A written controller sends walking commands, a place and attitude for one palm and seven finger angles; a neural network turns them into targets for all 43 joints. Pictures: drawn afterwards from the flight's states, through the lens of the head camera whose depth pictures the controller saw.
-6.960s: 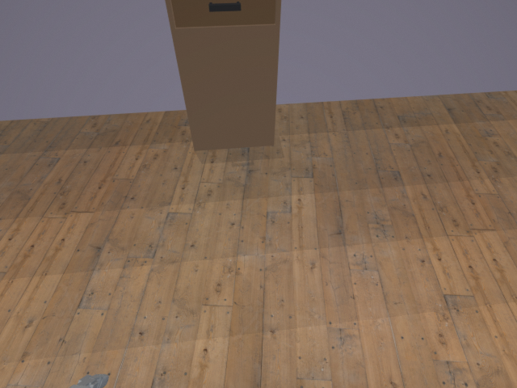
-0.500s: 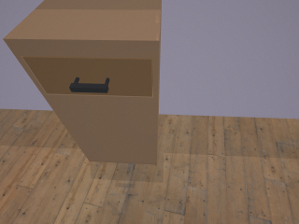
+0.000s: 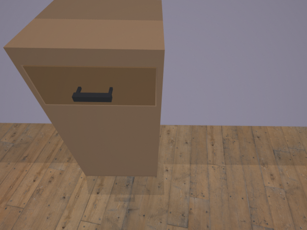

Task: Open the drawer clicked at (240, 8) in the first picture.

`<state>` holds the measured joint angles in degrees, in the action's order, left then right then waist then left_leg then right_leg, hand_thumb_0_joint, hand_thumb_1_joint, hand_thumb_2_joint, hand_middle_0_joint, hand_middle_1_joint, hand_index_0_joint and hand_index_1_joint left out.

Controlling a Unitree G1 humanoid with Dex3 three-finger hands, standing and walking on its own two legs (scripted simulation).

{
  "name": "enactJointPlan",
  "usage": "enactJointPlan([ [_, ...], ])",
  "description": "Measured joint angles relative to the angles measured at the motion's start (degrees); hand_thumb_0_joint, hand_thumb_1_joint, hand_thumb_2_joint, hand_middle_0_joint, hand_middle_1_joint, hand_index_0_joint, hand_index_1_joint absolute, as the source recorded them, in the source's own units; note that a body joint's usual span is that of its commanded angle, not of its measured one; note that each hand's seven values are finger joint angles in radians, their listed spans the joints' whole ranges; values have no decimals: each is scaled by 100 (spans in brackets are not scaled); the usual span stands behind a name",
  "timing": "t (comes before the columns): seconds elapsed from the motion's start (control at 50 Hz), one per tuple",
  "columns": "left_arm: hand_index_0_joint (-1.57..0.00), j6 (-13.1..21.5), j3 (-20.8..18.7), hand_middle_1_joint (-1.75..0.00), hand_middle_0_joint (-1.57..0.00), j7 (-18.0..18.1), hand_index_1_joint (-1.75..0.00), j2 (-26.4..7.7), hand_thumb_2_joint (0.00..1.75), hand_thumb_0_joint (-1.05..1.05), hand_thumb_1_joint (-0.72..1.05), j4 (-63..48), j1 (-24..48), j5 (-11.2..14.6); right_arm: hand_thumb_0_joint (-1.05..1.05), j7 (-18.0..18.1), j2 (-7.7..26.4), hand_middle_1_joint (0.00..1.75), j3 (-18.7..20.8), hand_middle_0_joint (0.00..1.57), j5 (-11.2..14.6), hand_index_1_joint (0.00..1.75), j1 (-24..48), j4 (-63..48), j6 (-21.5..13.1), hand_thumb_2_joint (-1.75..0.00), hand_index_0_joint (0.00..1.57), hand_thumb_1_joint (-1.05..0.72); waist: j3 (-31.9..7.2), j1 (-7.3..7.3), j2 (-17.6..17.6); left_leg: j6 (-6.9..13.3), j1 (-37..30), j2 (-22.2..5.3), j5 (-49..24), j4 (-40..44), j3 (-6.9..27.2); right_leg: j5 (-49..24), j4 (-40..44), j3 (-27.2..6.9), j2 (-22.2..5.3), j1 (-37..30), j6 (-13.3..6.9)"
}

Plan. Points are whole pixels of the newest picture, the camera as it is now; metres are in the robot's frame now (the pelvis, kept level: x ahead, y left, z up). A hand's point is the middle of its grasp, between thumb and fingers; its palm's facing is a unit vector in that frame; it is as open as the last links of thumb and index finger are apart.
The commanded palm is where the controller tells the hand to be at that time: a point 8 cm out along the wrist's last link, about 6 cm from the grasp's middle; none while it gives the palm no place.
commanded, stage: look again from close up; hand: left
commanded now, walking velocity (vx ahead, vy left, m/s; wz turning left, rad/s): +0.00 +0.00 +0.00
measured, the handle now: (93, 93) +0.54 +0.26 +0.02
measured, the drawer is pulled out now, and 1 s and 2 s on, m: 0.00 0.00 0.00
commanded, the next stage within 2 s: shuffle to correct the standing spot in 0.48 s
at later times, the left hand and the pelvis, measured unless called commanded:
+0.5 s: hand out of the picture -0.02 +0.19 -0.18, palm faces +0.03 -0.98 -0.19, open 7.3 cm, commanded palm none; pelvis -0.03 +0.02 -0.01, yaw +0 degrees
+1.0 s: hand out of the picture -0.06 +0.17 -0.19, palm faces +0.10 -0.99 -0.12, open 7.4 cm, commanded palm none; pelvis +0.01 +0.02 -0.02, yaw +0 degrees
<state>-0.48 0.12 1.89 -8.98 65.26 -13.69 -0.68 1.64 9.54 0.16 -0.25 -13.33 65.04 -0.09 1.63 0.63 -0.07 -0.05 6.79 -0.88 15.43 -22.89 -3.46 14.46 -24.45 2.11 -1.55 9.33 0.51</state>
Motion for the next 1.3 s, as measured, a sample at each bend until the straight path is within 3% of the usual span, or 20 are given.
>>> enactJointPlan([
  [0.1, -20, 226, 62, -30, -21, 91, -30, -18, 89, 0, 92, -136, -24, -19, 0, -80, 2, 30, -36, 20, -19, 30, -139, -225, 10, -90, 20, -92, 100, -95, -46, 2, 337, -94, 189, -491, 14, 0, -178, 14, 74, 199, -9],
  [0.16, -20, 173, 72, -30, -21, 57, -30, -40, 89, 0, 92, -199, -45, -8, 0, -65, -9, 30, -43, 20, -40, 30, -280, -377, -39, -90, 20, -91, 91, -159, -35, 45, 401, -45, 262, -670, 23, 114, -408, 16, 17, 276, 11],
  [0.64, -20, 48, 36, -30, -20, -31, -30, 93, 89, 0, 91, -252, -510, -49, 0, -75, -141, 30, -81, 20, -50, 30, -483, -222, -40, -90, 20, -91, -90, -29, 42, 172, 377, 127, -32, -468, -21, -118, -326, -32, -145, 302, 101],
  [0.8, -20, 70, -60, -30, -20, -129, -30, 177, 89, 0, 91, -252, -916, -114, 0, -126, -99, 30, 2, 20, -96, 30, -692, -204, 37, -90, 20, -91, -185, 31, 9, 187, 535, 59, 289, -847, 11, 272, -697, -50, -56, 452, -49],
  [0.96, -20, 169, -182, -30, -20, -117, -30, 226, 89, 0, 91, -159, -1185, -85, 0, -120, -106, 30, 17, 20, -73, 30, -778, -181, -108, -90, 20, -91, -178, 82, 115, 143, 513, 65, 681, -1211, 51, 551, -935, -28, -75, 364, 45],
  [1.06, -20, 63, -140, -30, -20, -70, -30, 229, 89, 0, 91, -51, -981, -73, 0, 23, -220, 30, -52, 20, -94, 30, -744, -222, -324, -90, 20, -91, -76, 13, 162, 271, 183, 114, 703, -922, -133, 1279, -1996, 78, -80, 771, -186],
  [1.1, -20, 69, -138, -30, -20, -54, -30, 214, 89, 0, 91, -112, -755, -38, 0, 63, -299, 30, -95, 20, -83, 30, -732, -202, -300, -90, 20, -91, 23, -36, 131, 243, 57, 124, 635, -759, -121, 953, -1632, 199, -66, 769, -169],
  [1.14, -20, 144, -131, -30, -20, -45, -30, 177, 89, 0, 91, -238, -548, -9, 0, 87, -387, 30, -120, 20, -42, 30, -730, -163, -248, -90, 20, -91, 104, -45, 158, 198, 7, 191, 643, -744, -113, -177, -927, 195, -97, 624, -158],
  [1.3, -20, 119, -123, -30, -20, 73, -30, 6, 89, 2, 94, -459, -50, 20, 1, 111, -449, 30, -36, 20, -22, 30, -422, -63, -29, -90, 20, -91, 117, -94, -65, 116, -68, 138, 487, -414, -79, 118, -681, 227, -26, 550, -135],
])
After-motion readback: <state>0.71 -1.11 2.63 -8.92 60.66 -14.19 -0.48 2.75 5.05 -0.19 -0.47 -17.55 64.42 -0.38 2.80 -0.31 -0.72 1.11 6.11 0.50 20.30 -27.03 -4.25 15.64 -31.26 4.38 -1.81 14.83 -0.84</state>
